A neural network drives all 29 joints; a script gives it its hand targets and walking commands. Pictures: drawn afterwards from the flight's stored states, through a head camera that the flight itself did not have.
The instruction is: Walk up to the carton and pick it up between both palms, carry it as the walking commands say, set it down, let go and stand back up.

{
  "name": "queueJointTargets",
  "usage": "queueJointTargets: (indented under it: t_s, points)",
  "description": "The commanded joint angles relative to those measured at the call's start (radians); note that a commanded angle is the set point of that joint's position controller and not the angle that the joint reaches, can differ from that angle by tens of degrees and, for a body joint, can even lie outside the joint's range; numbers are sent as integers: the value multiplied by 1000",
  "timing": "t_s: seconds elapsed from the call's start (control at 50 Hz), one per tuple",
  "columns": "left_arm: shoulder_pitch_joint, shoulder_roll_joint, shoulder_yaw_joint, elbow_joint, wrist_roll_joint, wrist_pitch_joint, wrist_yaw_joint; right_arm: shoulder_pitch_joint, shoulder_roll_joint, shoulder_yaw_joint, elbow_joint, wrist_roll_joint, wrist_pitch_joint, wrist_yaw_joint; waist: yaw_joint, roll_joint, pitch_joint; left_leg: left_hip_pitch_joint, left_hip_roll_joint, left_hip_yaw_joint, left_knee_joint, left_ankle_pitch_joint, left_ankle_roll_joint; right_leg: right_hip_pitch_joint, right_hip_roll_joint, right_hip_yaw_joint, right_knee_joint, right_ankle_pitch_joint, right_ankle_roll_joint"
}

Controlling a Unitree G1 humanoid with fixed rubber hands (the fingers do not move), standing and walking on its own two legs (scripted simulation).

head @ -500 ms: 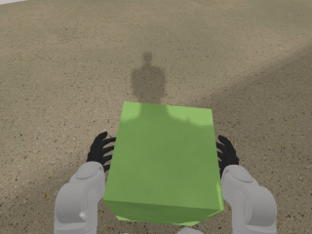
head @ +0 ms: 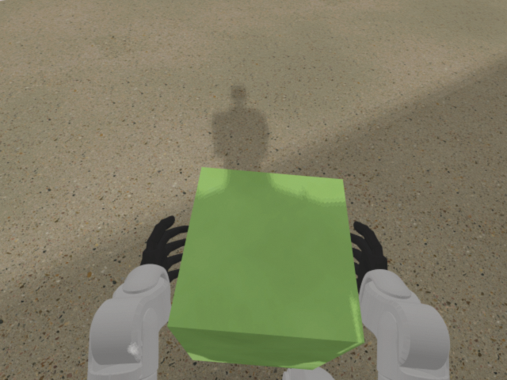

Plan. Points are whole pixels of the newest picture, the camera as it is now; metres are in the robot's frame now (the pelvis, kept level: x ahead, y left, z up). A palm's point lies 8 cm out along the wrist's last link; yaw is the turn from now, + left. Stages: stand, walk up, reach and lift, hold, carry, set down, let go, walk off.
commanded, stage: carry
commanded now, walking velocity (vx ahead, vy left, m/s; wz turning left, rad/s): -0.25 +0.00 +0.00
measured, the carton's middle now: (261, 277) +0.26 +0.00 +0.02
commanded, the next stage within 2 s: none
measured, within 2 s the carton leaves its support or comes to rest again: neither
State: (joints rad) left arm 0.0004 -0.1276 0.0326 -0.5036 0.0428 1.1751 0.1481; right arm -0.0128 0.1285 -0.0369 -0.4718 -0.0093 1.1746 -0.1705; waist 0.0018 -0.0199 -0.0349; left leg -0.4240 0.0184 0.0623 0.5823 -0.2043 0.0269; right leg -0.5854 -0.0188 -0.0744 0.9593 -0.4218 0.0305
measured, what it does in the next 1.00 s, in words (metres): walks backwards: right foot, then left foot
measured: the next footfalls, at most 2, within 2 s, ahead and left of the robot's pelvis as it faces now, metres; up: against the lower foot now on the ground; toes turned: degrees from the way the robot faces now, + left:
right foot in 0.10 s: +0.03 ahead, -0.11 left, +0.00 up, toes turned -5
left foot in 0.34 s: -0.08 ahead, +0.11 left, +0.00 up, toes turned +4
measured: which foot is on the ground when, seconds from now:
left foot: down 0.00-0.12, up 0.14-0.32, down 0.34-0.62, up 0.64-0.82, down 0.84-1.00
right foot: up 0.00-0.08, down 0.10-0.40, up 0.42-0.58, down 0.60-0.88, up 0.90-1.00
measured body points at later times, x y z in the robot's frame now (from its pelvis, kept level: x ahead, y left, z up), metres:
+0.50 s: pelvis -0.18 -0.01 +0.00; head -0.17 +0.00 +0.45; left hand +0.08 +0.14 +0.07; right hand +0.08 -0.15 +0.07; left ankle -0.12 +0.10 -0.73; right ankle -0.11 -0.11 -0.69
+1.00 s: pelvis -0.35 -0.01 +0.00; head -0.34 -0.01 +0.45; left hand -0.10 +0.14 +0.07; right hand -0.10 -0.16 +0.07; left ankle -0.29 +0.10 -0.73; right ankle -0.29 -0.11 -0.69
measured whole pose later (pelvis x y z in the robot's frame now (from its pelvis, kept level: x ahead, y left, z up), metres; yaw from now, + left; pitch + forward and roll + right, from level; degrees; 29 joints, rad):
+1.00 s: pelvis -0.35 -0.01 +0.00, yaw +1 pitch +2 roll +0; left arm -0.01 -0.13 0.04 -0.49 0.04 1.18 0.14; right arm -0.02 0.13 -0.04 -0.46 -0.01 1.18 -0.17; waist 0.00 -0.01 -0.03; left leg -0.42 0.02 0.08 0.59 -0.20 0.03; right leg -0.57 -0.03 -0.09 0.90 -0.39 0.02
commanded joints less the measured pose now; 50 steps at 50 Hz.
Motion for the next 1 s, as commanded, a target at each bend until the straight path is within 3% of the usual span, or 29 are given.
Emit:
queueJointTargets:
  t_s: [0.0,0.06,0.08,0.1,0.12,0.16,0.2,0.28,0.32,0.34,0.36,0.38,0.4,0.46,0.5,0.56,0.58,0.6,0.62,0.64,0.68,0.78,0.8,0.82,0.86,0.88,0.9,0.94,0.98]
  points:
    - [-564,-877,-673,-188,-341,-46,-128,-514,853,640,-202,287,-50,150,-6,229,-338,223,260,-200,-175,306,108,110,0,-11,-135,-38,-6]
    - [-475,-871,-656,-140,-337,-32,-129,-401,834,615,-149,251,-37,135,5,188,-347,222,241,-211,-135,196,66,235,10,-23,-493,141,-12]
    - [-450,-868,-648,-124,-335,-28,-135,-366,839,612,-132,243,-34,132,3,118,-351,153,209,-184,-68,137,30,313,-61,76,-556,181,-22]
    - [-510,-849,-633,-104,-335,-35,-135,-421,836,622,-137,251,-34,131,-6,-121,-345,0,97,-89,29,-5,-33,369,-232,298,-569,330,-81]
    - [-482,-870,-627,-100,-331,-32,-140,-459,834,630,-179,265,-32,133,2,-270,-326,-52,18,8,238,-295,-48,296,-350,377,-614,413,-155]
    - [-484,-889,-623,-123,-326,-34,-145,-488,881,659,-191,285,-32,136,4,-149,-303,-68,0,-52,507,-310,-43,226,-351,365,-643,365,-192]
    - [-482,-888,-594,-119,-301,-41,-141,-519,891,692,-186,308,-29,146,2,-140,-294,-85,23,-61,500,-271,-40,251,-300,285,-639,311,-167]
    - [-479,-873,-573,-120,-275,-51,-127,-556,888,709,-201,337,-30,151,7,-205,-344,36,0,-1,144,-256,-29,335,-255,235,-656,260,-123]
    - [-437,-871,-579,-118,-265,-48,-121,-504,890,704,-185,336,-25,155,-1,-154,-370,143,0,23,-141,-150,-16,363,-224,191,-589,314,-82]
    - [-417,-863,-584,-114,-260,-46,-118,-498,882,697,-181,336,-26,158,1,-74,-358,222,43,-43,-223,-102,5,276,-187,159,-555,279,-31]
    - [-435,-859,-616,-141,-264,-44,-121,-472,876,680,-172,327,-36,165,-4,167,-322,180,188,-270,-252,-219,73,160,-110,76,-432,111,17]
    - [-457,-868,-623,-143,-263,-43,-122,-482,882,680,-171,327,-37,169,-5,272,-278,118,290,-349,-315,-232,120,128,-40,-10,-257,68,23]
    - [-506,-876,-635,-163,-271,-47,-122,-510,891,677,-180,328,-40,173,-12,266,-249,64,349,-354,-330,-162,145,101,-10,-24,-94,-13,20]
    - [-516,-887,-660,-171,-307,-44,-135,-477,890,664,-181,301,-41,162,-7,183,-267,78,301,-220,-232,165,139,87,-14,17,59,-33,-5]
    - [-547,-882,-667,-178,-331,-44,-133,-507,867,653,-196,290,-47,153,-1,211,-315,176,266,-192,-177,269,109,107,-13,-9,-121,-27,-12]
    - [-494,-872,-655,-148,-336,-35,-132,-430,840,627,-160,262,-40,139,5,185,-342,188,237,-199,-133,162,59,238,2,-26,-465,137,-18]
    - [-465,-867,-647,-132,-334,-31,-136,-390,840,622,-142,252,-37,134,4,116,-346,130,206,-176,-66,103,29,308,-62,67,-529,176,-26]
    - [-531,-845,-631,-112,-335,-37,-135,-447,833,628,-142,262,-36,133,-6,-113,-340,-9,98,-88,17,-45,-29,354,-224,284,-561,282,-80]
    - [-501,-862,-628,-107,-333,-34,-138,-479,827,632,-180,272,-34,133,1,-259,-330,-47,17,8,243,-296,-44,277,-342,376,-628,305,-151]
    - [-505,-873,-630,-124,-337,-33,-141,-498,847,639,-190,282,-34,132,3,-213,-324,-44,-5,-19,413,-326,-44,216,-367,398,-661,272,-184]
    - [-495,-881,-604,-116,-312,-35,-141,-513,878,673,-183,296,-29,139,3,-127,-294,-67,12,-57,537,-276,-40,195,-329,335,-678,184,-178]
    - [-491,-872,-573,-115,-277,-47,-126,-557,881,701,-187,332,-28,150,4,-205,-346,72,-4,11,100,-248,-24,317,-253,222,-690,165,-108]
    - [-466,-874,-577,-114,-272,-45,-124,-524,885,699,-179,331,-26,152,-2,-181,-363,130,-8,30,-48,-189,-17,338,-239,197,-658,197,-87]
    - [-448,-871,-579,-111,-266,-44,-120,-508,885,694,-171,333,-24,155,0,-127,-358,190,8,18,-199,-146,-6,325,-201,157,-613,207,-48]
    - [-453,-863,-617,-132,-264,-41,-123,-478,875,673,-161,324,-37,165,-7,236,-293,131,231,-320,-306,-322,104,152,-67,13,-362,60,33]
    - [-490,-876,-623,-142,-264,-44,-123,-511,886,675,-176,326,-40,170,-9,278,-255,56,315,-351,-353,-334,132,136,-20,-40,-161,30,27]
    - [-536,-878,-634,-161,-275,-48,-125,-533,888,673,-182,325,-42,172,-14,246,-229,-4,351,-338,-374,-267,146,123,-2,-22,0,-11,19]
    - [-525,-884,-649,-163,-294,-44,-133,-498,890,668,-178,305,-39,164,-8,175,-241,15,303,-229,-285,-1,134,108,-8,14,95,-15,-2]
    - [-558,-878,-657,-168,-320,-43,-133,-526,867,659,-191,295,-44,155,0,188,-289,138,263,-178,-195,210,111,102,-18,-7,-66,-21,-15]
